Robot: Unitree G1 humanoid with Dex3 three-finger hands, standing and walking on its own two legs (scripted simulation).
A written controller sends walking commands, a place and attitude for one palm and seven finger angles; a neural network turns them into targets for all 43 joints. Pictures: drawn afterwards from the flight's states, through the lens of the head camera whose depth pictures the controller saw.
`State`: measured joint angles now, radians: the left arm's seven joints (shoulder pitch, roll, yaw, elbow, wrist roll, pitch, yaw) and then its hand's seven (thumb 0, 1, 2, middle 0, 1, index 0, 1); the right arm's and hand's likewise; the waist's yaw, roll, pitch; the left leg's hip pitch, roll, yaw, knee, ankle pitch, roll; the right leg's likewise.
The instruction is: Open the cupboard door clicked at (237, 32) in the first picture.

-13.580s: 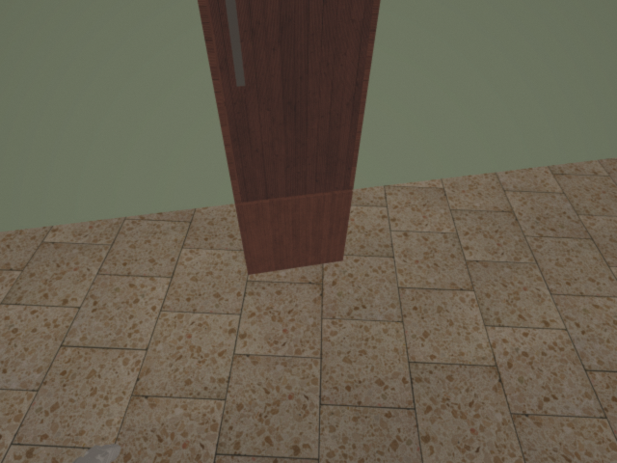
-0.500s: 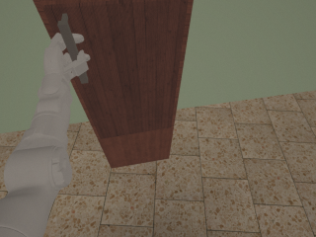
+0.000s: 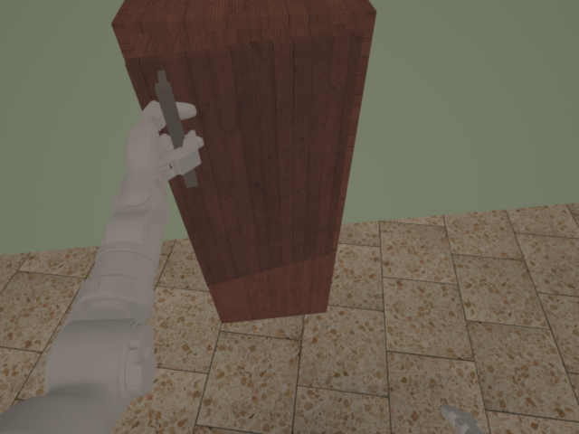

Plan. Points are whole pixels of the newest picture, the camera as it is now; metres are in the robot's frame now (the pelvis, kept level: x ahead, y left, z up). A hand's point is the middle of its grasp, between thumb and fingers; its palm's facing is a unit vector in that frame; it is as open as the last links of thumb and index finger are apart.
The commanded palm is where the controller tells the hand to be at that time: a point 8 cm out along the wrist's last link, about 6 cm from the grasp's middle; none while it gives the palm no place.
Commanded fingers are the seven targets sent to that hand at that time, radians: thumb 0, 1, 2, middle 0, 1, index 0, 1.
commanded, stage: pull the door open along its arc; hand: left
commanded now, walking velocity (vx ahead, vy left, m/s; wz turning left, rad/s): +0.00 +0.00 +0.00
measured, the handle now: (177, 133) +0.51 +0.17 +0.16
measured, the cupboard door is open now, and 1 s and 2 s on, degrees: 11 42 39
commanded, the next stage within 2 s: none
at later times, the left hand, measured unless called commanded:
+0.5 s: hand (193, 156) +0.45 +0.14 +0.16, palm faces +0.09 -1.00 +0.00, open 6.0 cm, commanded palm +0.39 +0.18 +0.16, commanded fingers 0.00 0.90 0.90 -0.40 -1.35 -0.40 -1.35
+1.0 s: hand (266, 216) +0.33 +0.03 +0.17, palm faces +0.32 -0.95 +0.01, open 6.7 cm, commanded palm +0.26 +0.06 +0.16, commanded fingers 0.00 0.90 0.90 -0.40 -1.35 -0.40 -1.35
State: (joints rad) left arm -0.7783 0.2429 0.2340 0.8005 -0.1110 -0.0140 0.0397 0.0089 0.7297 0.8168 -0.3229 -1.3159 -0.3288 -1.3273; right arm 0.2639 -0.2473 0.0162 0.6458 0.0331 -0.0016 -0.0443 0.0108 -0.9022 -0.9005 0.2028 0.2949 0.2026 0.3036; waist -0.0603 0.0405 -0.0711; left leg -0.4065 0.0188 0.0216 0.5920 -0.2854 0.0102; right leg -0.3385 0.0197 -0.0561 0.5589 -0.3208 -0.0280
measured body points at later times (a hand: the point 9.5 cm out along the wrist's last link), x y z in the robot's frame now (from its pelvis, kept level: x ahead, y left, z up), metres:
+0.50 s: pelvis -0.01 +0.00 +0.00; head +0.01 -0.01 +0.45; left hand +0.44 +0.19 +0.16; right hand +0.02 -0.26 -0.13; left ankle +0.01 +0.11 -0.73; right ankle -0.03 -0.10 -0.73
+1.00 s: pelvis +0.02 -0.01 +0.00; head -0.02 -0.03 +0.45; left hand +0.31 +0.08 +0.17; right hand +0.25 -0.20 -0.06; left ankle +0.01 +0.11 -0.73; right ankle -0.03 -0.10 -0.73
